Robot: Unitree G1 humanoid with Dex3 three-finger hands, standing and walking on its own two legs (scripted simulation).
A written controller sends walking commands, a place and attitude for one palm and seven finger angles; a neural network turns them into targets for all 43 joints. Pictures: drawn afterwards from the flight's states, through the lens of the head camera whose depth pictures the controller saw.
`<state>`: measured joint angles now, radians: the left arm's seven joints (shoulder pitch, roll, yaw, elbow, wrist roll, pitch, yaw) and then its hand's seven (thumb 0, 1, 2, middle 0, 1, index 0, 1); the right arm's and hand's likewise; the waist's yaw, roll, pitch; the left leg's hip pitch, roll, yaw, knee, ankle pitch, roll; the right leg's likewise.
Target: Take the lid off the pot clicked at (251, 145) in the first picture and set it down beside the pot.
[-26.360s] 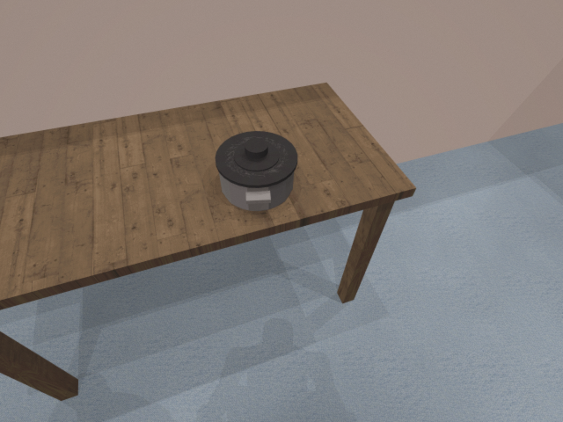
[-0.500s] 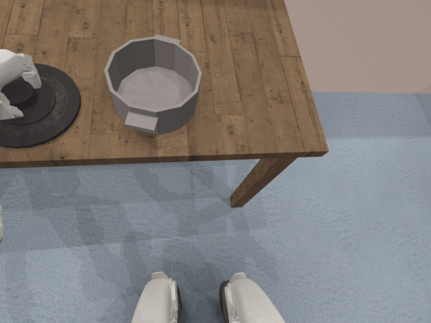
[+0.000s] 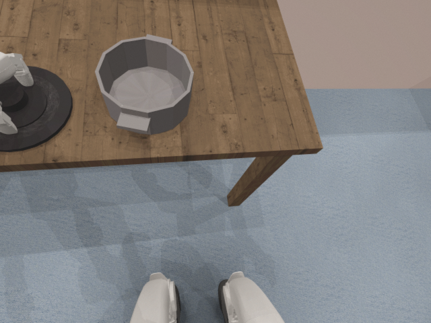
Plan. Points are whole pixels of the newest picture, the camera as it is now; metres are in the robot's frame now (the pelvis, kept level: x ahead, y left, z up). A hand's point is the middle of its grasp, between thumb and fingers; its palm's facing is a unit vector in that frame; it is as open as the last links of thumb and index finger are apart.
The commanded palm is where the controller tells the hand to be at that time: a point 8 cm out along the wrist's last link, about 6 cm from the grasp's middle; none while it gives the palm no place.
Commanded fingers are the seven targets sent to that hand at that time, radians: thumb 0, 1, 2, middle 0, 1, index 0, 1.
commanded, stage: raise the empty hand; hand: left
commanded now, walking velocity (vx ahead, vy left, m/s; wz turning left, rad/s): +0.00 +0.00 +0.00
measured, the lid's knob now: (9, 97) +0.53 +0.33 -0.01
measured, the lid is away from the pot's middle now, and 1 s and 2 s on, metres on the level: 0.24 0.24 0.24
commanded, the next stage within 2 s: draw the hand back to the body in 1.38 s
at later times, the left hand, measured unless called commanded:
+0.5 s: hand out of the picture +0.49 +0.32 +0.06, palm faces -0.46 -0.12 -0.88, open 10.9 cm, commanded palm +0.54 +0.30 +0.12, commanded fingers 0.00 0.07 0.47 -0.29 -0.97 -0.29 -0.97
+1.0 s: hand out of the picture +0.50 +0.31 +0.11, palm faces -0.45 -0.11 -0.89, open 10.9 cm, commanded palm +0.54 +0.31 +0.17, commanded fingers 0.00 0.07 0.47 -0.29 -0.97 -0.29 -0.97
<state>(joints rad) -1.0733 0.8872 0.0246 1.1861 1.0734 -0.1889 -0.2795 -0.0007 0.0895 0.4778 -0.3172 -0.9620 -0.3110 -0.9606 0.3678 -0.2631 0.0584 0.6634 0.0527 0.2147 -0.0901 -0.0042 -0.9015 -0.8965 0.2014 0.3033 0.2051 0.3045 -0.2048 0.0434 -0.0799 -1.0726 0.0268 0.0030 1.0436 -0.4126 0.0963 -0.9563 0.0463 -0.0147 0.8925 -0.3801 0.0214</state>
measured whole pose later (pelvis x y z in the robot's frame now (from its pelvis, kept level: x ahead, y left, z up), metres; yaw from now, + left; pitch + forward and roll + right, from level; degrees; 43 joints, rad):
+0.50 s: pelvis +0.01 +0.00 +0.01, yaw +1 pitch +22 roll -6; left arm -1.08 0.85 -0.01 1.18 1.05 -0.16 -0.30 0.00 0.09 0.46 -0.31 -0.96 -0.31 -0.96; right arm 0.36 -0.26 0.04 0.68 0.06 0.21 -0.08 0.00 -0.90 -0.90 0.20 0.30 0.20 0.30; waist -0.18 0.04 -0.09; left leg -0.97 0.02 0.00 0.97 -0.39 0.09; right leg -0.85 0.04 -0.01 0.82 -0.36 0.02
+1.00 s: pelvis +0.02 -0.02 +0.03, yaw +1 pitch +20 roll -5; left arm -1.09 0.86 -0.02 1.18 1.03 -0.17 -0.35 0.00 0.09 0.46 -0.31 -0.96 -0.31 -0.96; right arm 0.37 -0.28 0.03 0.69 0.08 0.20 -0.09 0.00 -0.90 -0.90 0.20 0.30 0.20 0.30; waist -0.17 0.04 -0.09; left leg -0.84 0.02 0.02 0.86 -0.37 0.07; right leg -0.74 0.04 0.01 0.73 -0.34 0.03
